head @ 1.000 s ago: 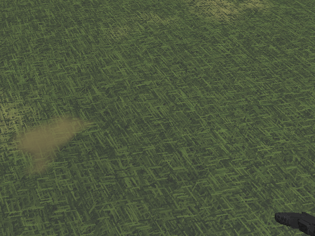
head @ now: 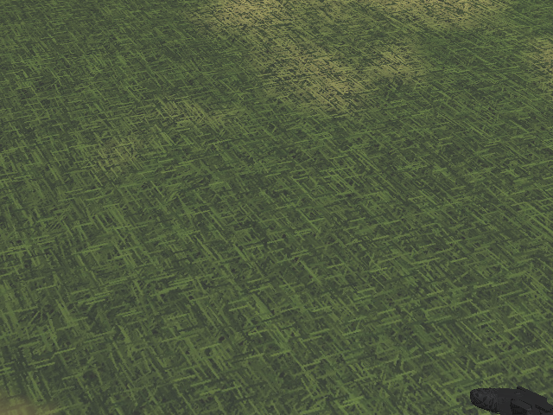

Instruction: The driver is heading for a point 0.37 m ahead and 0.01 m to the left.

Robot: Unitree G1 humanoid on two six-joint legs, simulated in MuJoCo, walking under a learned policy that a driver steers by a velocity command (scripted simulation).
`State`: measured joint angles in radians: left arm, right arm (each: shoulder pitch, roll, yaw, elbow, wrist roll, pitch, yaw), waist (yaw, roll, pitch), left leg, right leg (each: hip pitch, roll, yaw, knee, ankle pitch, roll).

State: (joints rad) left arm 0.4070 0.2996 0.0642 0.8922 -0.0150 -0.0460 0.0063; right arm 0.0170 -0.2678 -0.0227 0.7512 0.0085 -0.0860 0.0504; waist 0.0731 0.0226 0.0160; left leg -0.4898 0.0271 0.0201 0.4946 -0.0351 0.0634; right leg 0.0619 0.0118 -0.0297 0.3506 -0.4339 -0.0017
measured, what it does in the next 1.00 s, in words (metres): walks ahead: right foot, then left foot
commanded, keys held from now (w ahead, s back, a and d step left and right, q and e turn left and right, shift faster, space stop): w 0.24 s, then no key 0.76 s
